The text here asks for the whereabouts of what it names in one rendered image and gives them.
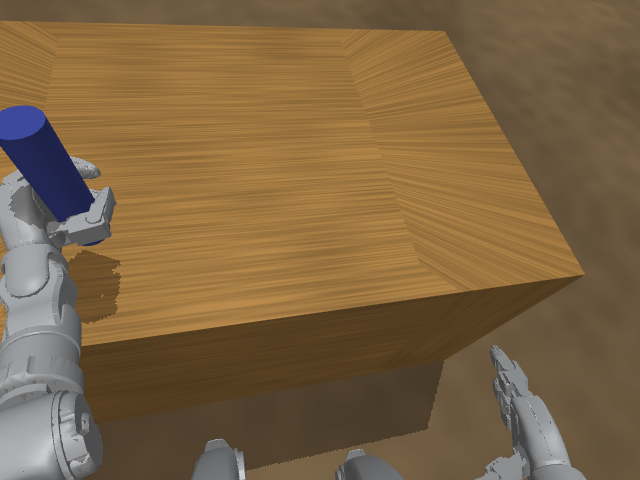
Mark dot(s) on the right robot arm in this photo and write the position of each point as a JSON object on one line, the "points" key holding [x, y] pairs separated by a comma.
{"points": [[556, 472]]}

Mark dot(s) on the can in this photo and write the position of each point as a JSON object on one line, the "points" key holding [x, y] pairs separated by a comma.
{"points": [[29, 140]]}

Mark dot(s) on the right robot hand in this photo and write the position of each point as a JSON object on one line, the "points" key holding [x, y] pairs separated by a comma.
{"points": [[536, 439]]}

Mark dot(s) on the left robot hand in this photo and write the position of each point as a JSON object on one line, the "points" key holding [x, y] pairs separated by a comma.
{"points": [[25, 219]]}

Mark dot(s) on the left robot arm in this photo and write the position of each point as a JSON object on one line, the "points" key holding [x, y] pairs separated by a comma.
{"points": [[47, 431]]}

